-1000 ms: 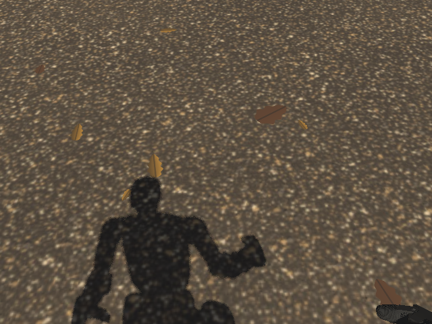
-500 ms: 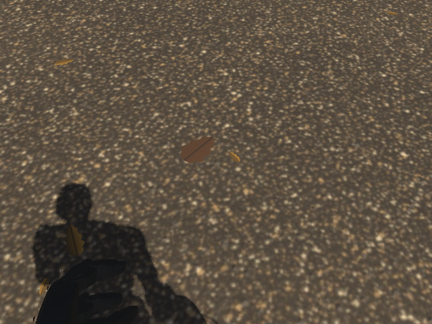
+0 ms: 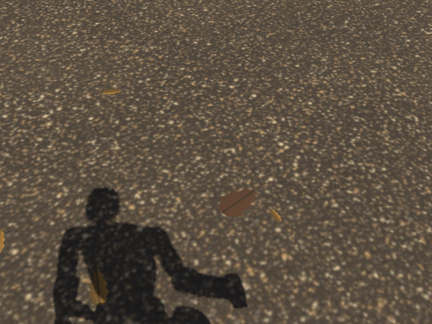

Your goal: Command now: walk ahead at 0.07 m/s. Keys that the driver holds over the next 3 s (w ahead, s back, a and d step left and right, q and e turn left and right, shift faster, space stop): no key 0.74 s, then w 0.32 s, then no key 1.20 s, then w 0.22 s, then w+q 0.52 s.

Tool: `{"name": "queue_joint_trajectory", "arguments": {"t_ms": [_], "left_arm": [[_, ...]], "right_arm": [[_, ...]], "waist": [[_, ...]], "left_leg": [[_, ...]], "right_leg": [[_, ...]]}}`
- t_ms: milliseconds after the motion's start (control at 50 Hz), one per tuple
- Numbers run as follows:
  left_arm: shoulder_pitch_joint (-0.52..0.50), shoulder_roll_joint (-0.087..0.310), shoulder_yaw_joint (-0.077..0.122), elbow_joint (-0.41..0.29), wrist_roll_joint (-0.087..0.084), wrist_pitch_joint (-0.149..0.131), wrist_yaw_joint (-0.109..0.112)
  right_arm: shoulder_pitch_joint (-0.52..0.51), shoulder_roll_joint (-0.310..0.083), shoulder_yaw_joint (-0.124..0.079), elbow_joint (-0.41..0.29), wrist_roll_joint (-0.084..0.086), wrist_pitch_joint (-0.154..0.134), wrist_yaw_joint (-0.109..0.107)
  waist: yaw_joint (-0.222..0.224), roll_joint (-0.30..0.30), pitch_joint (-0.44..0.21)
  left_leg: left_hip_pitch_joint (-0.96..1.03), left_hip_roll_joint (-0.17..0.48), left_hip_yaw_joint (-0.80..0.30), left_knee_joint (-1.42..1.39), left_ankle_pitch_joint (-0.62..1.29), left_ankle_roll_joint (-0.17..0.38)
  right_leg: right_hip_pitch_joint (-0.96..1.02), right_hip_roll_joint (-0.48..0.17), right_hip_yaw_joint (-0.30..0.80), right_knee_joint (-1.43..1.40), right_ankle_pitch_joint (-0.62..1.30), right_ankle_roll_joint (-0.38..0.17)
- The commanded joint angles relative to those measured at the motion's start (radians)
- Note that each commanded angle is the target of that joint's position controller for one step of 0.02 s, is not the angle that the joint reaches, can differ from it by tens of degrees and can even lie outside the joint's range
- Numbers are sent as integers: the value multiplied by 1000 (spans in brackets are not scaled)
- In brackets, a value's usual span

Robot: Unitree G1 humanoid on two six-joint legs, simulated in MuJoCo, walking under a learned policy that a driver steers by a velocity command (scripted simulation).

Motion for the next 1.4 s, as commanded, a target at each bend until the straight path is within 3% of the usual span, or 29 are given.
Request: {"name": "queue_joint_trajectory", "arguments": {"t_ms": [20,60,140,200,340,740,780,820,840,880,900,940,980,1000,1020,1040,1060,1080,1120,1140,1160,1240,1260,1300,1360,1380,1400], "left_arm": [[62,100,18,-1,-3,34,23],[68,99,17,13,3,45,26],[65,94,18,51,-5,35,23],[61,81,16,75,-7,38,24],[73,71,13,120,-4,47,30],[145,27,-2,173,-3,24,33],[177,28,1,185,-7,27,35],[177,55,11,164,-15,24,40],[199,67,16,161,-19,18,41],[247,125,38,168,-31,-2,38],[225,142,46,162,-32,-10,37],[185,112,43,143,-35,-26,29],[142,101,41,126,-40,-25,17],[122,106,41,113,-37,-29,14],[90,70,31,88,-38,-37,10],[93,9,16,49,-34,-55,15],[59,40,27,34,-50,-69,10],[46,52,31,29,-64,-76,3],[57,54,42,46,-45,-75,2],[59,66,52,50,-36,-66,2],[65,54,55,51,-36,-55,0],[-63,-21,31,5,-26,-25,3],[-94,-20,27,-2,-24,-20,3],[-116,8,28,-6,-25,-8,2],[-109,41,35,3,-18,-5,-3],[-74,62,44,20,-9,-7,-2],[-37,113,60,31,-1,-10,4]], "right_arm": [[-39,-107,-18,-44,4,0,7],[-35,-124,-22,-28,8,-8,8],[-15,-116,-22,3,15,-13,2],[-24,-111,-23,18,17,-6,0],[-46,-97,-26,48,18,12,-3],[-27,-77,-23,124,16,31,-19],[2,-77,-24,142,20,33,-20],[-4,-91,-31,140,25,24,-19],[-25,-82,-30,129,27,12,-16],[-74,-45,-26,106,36,-22,0],[-84,-46,-27,98,38,-36,8],[-51,-40,-27,98,48,-58,19],[70,-41,-37,143,55,-68,22],[177,-71,-55,181,51,-66,21],[315,-144,-78,210,45,-69,18],[447,-226,-92,229,44,-72,27],[398,-149,-58,224,27,-86,32],[299,-103,-39,192,22,-95,31],[201,-73,-19,155,16,-95,35],[195,-52,-9,153,14,-87,32],[210,-49,-4,158,9,-79,26],[206,-98,1,159,-2,-58,-7],[215,-115,-2,161,-1,-54,-10],[234,-130,-7,173,6,-47,-11],[200,-108,-6,176,28,-40,-9],[197,-103,-6,178,32,-39,-8],[235,-101,-8,187,23,-41,-6]], "waist": [[0,136,-55],[-1,121,-50],[-18,60,-93],[-20,36,-89],[-17,24,-38],[-30,18,36],[-29,5,37],[-20,-14,90],[-5,-30,116],[18,-148,155],[12,-173,186],[-21,-149,202],[-84,-122,165],[-124,-96,114],[-174,74,54],[-198,326,-39],[-154,223,-15],[-110,152,61],[-54,65,72],[-41,70,58],[-33,91,44],[-28,89,37],[-39,105,22],[-46,123,-2],[-17,108,4],[4,85,-9],[9,35,-32]], "left_leg": [[160,124,-160,-119,47,105],[156,101,-136,-106,83,85],[239,84,-101,-36,322,97],[249,77,-91,-24,343,107],[212,53,-72,-43,205,95],[198,21,-49,-73,-3,60],[180,-7,-25,-67,-258,59],[87,-30,-5,-30,-473,64],[37,-36,3,0,-476,62],[-85,-58,81,183,-276,39],[-134,-19,61,261,-226,49],[-138,14,50,217,-263,75],[121,-34,105,22,-212,80],[286,-51,90,1,-148,80],[451,90,-160,-115,-207,143],[610,318,-606,-301,-287,285],[566,382,-718,-332,-326,312],[493,365,-590,-310,-179,283],[388,278,-318,-285,197,215],[359,231,-211,-280,343,183],[336,208,-153,-277,435,170],[245,156,-17,-258,611,167],[230,153,-4,-249,622,166],[228,170,-11,-229,623,171],[238,180,-29,-159,559,152],[240,155,-29,-109,524,130],[225,109,-12,-40,464,90]], "right_leg": [[-87,-35,19,-48,13,-1],[-56,-43,27,-64,50,0],[-35,-54,33,-66,143,3],[-28,-53,28,-65,153,8],[-31,-54,20,-73,117,7],[-102,-54,17,-114,5,-4],[-112,-47,17,-128,-188,-24],[-141,-73,64,-149,-379,-72],[-132,-108,118,-181,-431,-99],[-47,-266,334,-308,-493,-181],[-36,-337,408,-338,-459,-214],[-11,-337,376,-302,-316,-201],[-96,-242,234,-207,-182,-141],[-160,-192,173,-101,1,-118],[-293,-89,44,201,166,-61],[-499,26,-19,551,-110,-9],[-591,-9,105,750,-211,-31],[-629,-53,123,817,-149,-56],[-559,-114,95,741,-14,-68],[-499,-125,74,683,13,-62],[-455,-119,54,636,30,-50],[-329,-82,4,293,141,3],[-280,-65,-11,230,171,9],[-214,-48,-13,168,220,7],[-135,-38,-2,54,276,-32],[-64,-24,-6,-19,341,-52],[31,-60,37,-62,584,-76]]}}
